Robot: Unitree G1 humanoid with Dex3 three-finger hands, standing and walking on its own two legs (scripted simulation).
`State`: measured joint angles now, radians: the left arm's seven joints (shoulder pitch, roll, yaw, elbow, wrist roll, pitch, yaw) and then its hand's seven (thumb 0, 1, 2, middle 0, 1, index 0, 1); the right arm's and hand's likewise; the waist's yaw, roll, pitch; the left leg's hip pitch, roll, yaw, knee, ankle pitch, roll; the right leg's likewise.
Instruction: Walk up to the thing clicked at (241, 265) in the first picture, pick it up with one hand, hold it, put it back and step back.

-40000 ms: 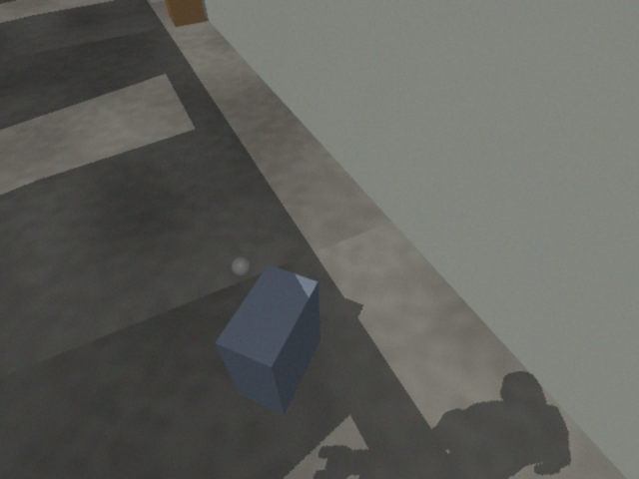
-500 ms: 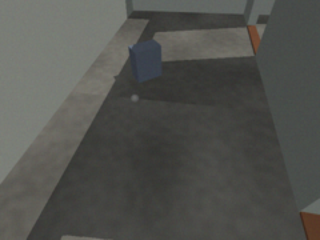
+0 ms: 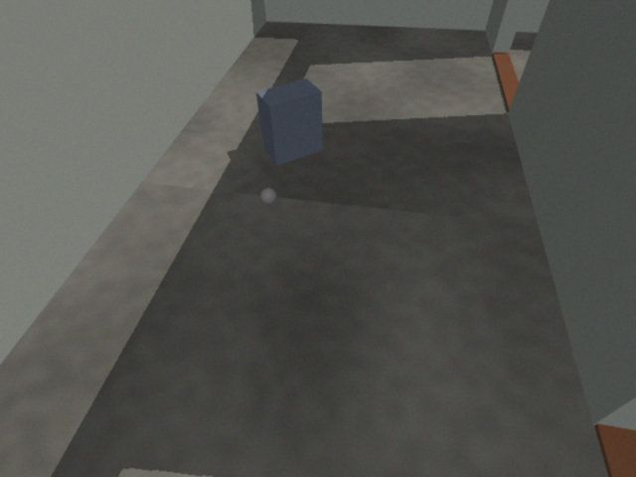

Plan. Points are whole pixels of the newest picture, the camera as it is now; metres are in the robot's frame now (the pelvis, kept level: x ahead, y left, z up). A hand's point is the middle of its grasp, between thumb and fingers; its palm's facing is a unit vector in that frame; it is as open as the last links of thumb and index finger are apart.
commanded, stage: stand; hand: left
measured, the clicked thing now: (268, 196) +1.47 +0.21 -0.74
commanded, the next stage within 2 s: walk up in 0.18 s
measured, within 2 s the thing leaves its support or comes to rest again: neither
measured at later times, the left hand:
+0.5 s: hand out of the picture +0.14 +0.24 -0.14, palm faces -0.03 -0.90 -0.44, open 7.4 cm
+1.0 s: hand (181, 383) +0.34 +0.25 -0.18, palm faces -0.05 -0.94 -0.33, open 7.4 cm
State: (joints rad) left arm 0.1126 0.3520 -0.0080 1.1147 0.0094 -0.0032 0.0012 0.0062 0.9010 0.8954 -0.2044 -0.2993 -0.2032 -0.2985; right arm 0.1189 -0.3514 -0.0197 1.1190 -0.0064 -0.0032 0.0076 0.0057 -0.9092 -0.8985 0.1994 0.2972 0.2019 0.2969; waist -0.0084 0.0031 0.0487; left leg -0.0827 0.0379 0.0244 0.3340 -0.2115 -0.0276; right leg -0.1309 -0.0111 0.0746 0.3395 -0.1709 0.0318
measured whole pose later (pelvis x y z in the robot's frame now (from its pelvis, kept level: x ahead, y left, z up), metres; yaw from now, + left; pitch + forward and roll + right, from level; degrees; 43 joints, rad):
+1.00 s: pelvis +0.28 -0.01 -0.02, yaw +0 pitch -2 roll -2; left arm 0.26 0.41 0.05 0.95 0.00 -0.04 -0.03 0.01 0.90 0.90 -0.20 -0.30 -0.20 -0.30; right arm 0.23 -0.38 -0.09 0.87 -0.02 -0.07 0.08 0.01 -0.91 -0.90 0.20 0.30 0.20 0.30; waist -0.02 -0.02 0.11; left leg -0.36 0.06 0.05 0.64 -0.25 0.02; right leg -0.19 -0.01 0.00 1.03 -0.49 -0.04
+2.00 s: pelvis +0.73 +0.01 -0.01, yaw +0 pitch -3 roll -1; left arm 0.29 0.44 0.04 0.88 0.00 -0.05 -0.04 0.01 0.90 0.90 -0.20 -0.30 -0.20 -0.30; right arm 0.32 -0.37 -0.04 0.83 0.00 -0.09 0.05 0.00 -0.91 -0.90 0.20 0.30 0.20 0.30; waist -0.02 -0.05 0.09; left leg -0.22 0.04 0.07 0.52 -0.26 0.02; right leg -0.46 -0.04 0.03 1.05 -0.36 -0.04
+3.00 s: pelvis +0.97 +0.02 -0.02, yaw -2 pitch -3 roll -1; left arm 0.24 0.41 0.03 0.93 0.00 0.01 -0.01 0.01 0.90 0.90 -0.20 -0.30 -0.20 -0.30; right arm 0.25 -0.36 -0.02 0.86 -0.01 -0.05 0.00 0.01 -0.90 -0.90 0.20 0.30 0.21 0.30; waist -0.01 -0.05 0.12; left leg -0.27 0.03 0.09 0.57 -0.24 0.04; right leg -0.40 -0.05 0.03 0.82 -0.35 -0.01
